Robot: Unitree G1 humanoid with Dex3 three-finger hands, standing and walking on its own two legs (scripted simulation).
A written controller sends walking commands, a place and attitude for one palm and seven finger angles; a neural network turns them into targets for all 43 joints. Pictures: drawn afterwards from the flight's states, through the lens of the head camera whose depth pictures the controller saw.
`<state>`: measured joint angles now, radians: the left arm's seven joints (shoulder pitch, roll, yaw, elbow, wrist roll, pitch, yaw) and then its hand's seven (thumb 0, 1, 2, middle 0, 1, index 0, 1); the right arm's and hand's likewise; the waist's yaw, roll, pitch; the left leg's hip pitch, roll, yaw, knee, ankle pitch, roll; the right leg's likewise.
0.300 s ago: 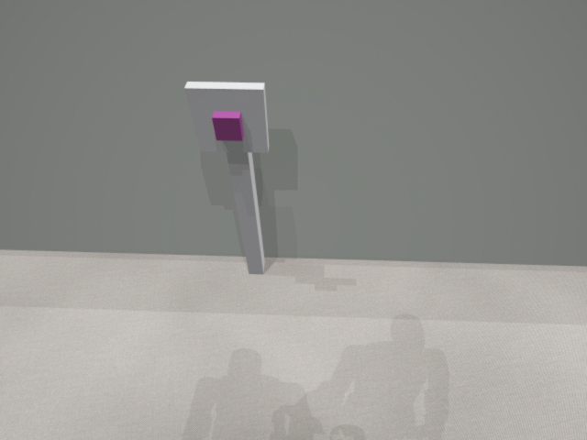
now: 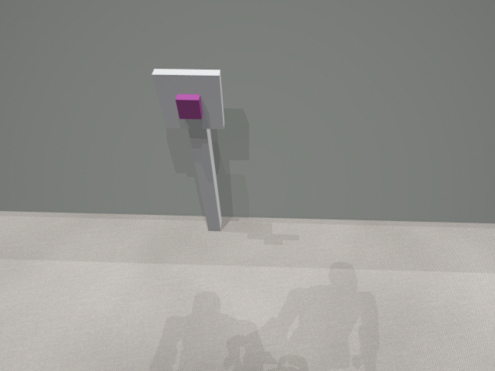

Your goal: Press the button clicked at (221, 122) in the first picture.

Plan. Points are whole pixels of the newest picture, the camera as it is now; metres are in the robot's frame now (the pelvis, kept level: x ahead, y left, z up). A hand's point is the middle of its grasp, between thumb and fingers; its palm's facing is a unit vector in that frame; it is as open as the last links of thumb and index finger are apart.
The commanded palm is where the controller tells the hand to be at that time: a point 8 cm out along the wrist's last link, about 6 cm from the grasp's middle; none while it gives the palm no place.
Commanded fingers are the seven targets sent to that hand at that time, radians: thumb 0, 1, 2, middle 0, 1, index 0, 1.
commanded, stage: stand and wait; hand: left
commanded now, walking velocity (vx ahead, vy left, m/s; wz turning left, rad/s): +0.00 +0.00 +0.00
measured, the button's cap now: (189, 106) +0.78 +0.21 -0.03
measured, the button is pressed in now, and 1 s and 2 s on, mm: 0 0 0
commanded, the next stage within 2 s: look at it before walking up in 0.02 s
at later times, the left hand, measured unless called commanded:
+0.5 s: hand out of the picture +0.05 +0.21 -0.17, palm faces +0.01 -0.96 -0.28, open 7.4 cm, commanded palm none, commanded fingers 0.00 0.90 0.90 -0.20 -0.30 -0.20 -0.30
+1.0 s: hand out of the picture +0.04 +0.19 -0.18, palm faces +0.05 -0.97 -0.22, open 7.4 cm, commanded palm none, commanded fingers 0.00 0.90 0.90 -0.20 -0.30 -0.20 -0.30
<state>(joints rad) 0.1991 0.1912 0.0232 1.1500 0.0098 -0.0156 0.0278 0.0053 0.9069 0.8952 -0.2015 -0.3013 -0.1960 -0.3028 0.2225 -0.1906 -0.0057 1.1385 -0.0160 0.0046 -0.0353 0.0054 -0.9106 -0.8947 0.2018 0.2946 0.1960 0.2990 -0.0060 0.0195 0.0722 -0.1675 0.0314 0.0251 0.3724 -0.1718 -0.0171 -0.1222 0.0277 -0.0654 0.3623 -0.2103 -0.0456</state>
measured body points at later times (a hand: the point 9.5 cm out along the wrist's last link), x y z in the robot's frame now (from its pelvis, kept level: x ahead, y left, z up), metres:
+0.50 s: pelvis +0.01 +0.00 +0.00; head +0.03 -0.01 +0.45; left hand +0.05 +0.26 -0.15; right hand +0.04 -0.26 -0.16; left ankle +0.02 +0.13 -0.75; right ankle -0.01 -0.09 -0.75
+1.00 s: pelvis +0.04 +0.00 -0.01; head +0.05 +0.00 +0.44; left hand +0.04 +0.24 -0.16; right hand +0.04 -0.24 -0.16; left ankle +0.02 +0.13 -0.74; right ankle -0.01 -0.09 -0.75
